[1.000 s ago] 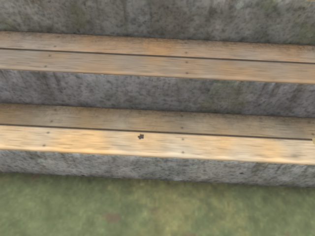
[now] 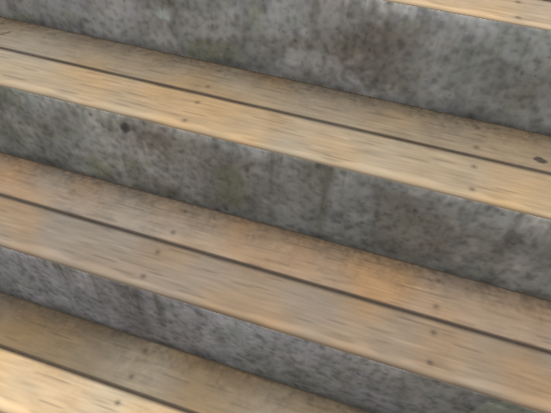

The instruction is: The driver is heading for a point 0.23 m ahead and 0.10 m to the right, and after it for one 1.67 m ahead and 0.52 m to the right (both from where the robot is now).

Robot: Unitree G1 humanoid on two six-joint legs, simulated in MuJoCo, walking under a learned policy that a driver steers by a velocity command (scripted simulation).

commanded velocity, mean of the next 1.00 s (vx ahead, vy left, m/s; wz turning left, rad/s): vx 0.04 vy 0.00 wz -0.49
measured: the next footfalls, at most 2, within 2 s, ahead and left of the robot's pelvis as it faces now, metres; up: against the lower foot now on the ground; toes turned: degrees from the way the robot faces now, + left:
right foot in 0.24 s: +0.04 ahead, -0.09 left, +0.00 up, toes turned -12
left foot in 0.92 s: -0.03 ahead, +0.20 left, +0.00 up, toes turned -30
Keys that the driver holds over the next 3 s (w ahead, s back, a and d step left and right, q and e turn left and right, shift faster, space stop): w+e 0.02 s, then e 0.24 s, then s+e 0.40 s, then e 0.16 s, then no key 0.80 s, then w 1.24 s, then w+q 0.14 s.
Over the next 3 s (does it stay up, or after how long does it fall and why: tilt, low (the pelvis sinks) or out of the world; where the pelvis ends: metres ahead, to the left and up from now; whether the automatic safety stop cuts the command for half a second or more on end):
stays up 0.21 -0.16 0.10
